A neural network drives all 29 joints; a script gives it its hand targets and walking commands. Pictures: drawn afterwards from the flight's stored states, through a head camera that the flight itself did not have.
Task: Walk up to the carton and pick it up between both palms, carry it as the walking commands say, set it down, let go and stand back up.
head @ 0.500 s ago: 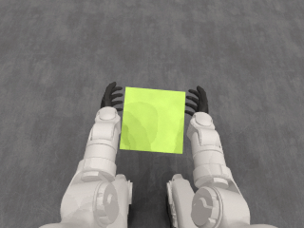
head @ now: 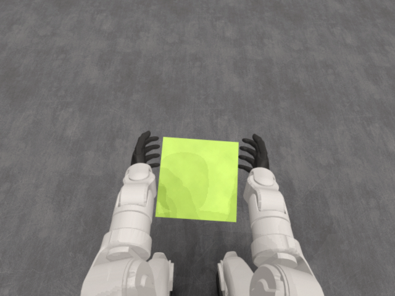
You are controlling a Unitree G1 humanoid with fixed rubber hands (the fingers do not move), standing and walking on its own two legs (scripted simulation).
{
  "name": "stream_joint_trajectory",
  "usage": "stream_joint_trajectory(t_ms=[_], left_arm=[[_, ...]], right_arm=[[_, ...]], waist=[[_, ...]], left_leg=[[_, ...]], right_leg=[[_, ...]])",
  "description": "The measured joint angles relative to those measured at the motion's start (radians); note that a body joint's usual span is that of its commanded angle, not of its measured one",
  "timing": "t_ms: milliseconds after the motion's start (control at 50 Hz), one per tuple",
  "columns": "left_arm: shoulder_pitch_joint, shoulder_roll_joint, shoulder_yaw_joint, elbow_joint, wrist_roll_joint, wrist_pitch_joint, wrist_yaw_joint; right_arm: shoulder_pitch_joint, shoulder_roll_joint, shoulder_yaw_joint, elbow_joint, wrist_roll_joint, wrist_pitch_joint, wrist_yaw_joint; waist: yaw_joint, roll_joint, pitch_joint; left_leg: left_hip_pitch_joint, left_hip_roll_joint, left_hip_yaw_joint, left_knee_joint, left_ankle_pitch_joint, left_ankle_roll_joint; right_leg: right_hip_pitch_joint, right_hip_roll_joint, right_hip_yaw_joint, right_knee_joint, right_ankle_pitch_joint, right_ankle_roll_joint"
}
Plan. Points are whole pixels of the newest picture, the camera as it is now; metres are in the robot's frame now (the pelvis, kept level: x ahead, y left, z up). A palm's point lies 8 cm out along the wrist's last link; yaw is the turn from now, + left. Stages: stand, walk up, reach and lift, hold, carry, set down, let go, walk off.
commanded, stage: reach and lift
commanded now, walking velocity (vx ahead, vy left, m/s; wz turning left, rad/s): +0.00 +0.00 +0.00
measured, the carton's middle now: (197, 180) +0.38 -0.01 -0.12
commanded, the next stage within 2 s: none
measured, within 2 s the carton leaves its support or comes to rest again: neither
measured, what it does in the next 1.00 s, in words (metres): rises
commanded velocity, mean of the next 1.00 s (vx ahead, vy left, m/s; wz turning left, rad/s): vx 0.00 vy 0.00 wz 0.00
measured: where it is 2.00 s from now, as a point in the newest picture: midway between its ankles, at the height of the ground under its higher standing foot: outside the picture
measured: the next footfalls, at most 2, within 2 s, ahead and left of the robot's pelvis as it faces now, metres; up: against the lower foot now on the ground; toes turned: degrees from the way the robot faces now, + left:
none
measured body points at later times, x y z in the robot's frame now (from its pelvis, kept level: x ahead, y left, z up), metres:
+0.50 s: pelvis +0.02 +0.00 +0.06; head +0.09 +0.01 +0.50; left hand +0.38 +0.11 +0.04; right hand +0.37 -0.15 +0.05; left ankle +0.07 +0.12 -0.65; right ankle +0.05 -0.14 -0.65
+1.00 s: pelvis +0.03 +0.00 +0.09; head +0.01 +0.01 +0.53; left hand +0.36 +0.11 +0.11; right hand +0.35 -0.15 +0.12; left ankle +0.07 +0.12 -0.65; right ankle +0.05 -0.14 -0.65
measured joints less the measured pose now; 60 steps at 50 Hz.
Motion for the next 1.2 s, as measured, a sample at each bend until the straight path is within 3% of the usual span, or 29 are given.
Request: stream_joint_trajectory(t_ms=[580,980,1200], left_arm=[[0.165,-0.051,-0.045,-0.131,0.029,0.082,-0.062],[0.218,-0.029,-0.123,-0.192,0.003,0.263,-0.072],[0.207,-0.034,-0.115,-0.237,0.021,0.378,-0.071]], right_arm=[[0.104,-0.036,0.056,-0.047,-0.015,0.087,0.076],[0.167,-0.062,0.145,-0.111,0.010,0.276,0.074],[0.149,-0.055,0.167,-0.145,-0.005,0.396,0.071]], waist=[[-0.013,-0.015,0.098],[-0.012,-0.020,0.137],[-0.008,-0.022,0.158]], left_leg=[[0.495,0.010,0.003,-0.397,0.126,0.010],[0.836,0.008,-0.002,-0.584,0.174,0.015],[0.962,0.010,0.003,-0.633,0.187,0.014]], right_leg=[[0.496,-0.015,0.007,-0.407,0.135,-0.004],[0.841,-0.028,0.002,-0.597,0.183,-0.006],[0.959,-0.030,0.008,-0.636,0.192,-0.009]])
